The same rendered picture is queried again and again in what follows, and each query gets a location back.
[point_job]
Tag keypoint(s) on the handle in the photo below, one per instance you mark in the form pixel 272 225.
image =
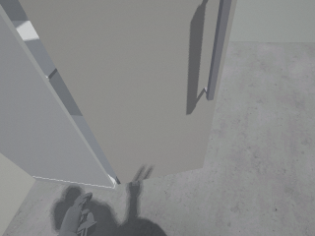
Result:
pixel 222 20

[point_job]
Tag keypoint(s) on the fridge door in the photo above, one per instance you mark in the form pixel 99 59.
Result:
pixel 137 70

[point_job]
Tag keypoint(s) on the robot left hand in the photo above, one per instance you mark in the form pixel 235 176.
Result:
pixel 75 215

